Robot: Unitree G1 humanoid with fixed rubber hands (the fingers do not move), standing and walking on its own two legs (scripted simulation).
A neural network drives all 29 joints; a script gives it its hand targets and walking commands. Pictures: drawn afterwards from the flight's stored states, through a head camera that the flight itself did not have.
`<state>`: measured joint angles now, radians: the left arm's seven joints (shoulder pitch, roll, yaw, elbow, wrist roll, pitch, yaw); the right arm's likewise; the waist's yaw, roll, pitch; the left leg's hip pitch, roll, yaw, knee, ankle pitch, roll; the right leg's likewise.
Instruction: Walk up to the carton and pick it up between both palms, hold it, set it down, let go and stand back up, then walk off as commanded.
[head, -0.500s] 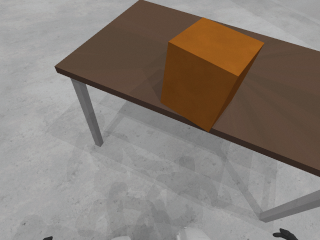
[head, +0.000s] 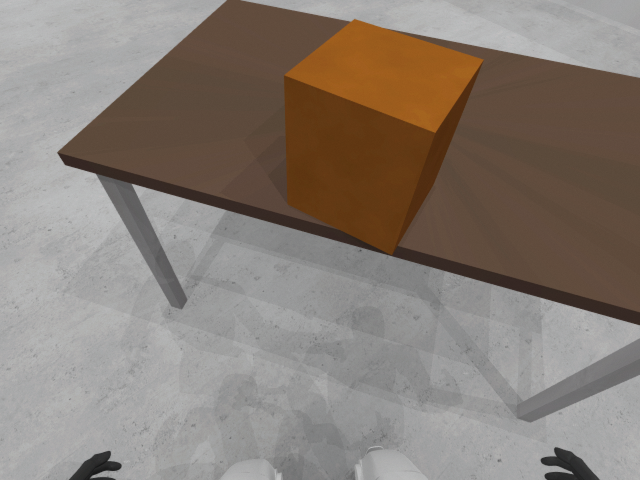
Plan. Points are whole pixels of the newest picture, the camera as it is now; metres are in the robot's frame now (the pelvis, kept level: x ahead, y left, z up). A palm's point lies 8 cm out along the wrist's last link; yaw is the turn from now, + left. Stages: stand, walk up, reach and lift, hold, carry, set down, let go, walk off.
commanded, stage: walk up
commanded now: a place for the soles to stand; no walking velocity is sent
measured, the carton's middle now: (373, 140) +0.59 -0.06 +0.07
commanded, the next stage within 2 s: none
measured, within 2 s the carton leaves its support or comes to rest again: neither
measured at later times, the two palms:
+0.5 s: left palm out of the picture +0.10 +0.29 -0.10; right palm out of the picture +0.09 -0.34 -0.08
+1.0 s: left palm (105, 469) +0.13 +0.28 -0.11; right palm out of the picture +0.08 -0.35 -0.09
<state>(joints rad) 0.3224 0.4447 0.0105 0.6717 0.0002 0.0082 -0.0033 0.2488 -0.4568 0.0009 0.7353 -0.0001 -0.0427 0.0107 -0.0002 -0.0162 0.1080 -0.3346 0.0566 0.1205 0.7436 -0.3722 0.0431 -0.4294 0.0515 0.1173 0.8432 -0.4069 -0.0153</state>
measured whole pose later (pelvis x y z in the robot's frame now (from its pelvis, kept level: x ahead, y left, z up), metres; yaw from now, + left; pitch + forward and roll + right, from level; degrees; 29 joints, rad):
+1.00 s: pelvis +0.02 -0.02 -0.01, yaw -8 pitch -2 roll -2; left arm 0.30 0.44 0.01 0.75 0.00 -0.02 0.01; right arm 0.21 -0.45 0.00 0.73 0.00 -0.01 0.01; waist 0.00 0.00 0.14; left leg -0.36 0.06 0.09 0.82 -0.48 0.03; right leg -0.38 0.06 0.11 0.77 -0.35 0.00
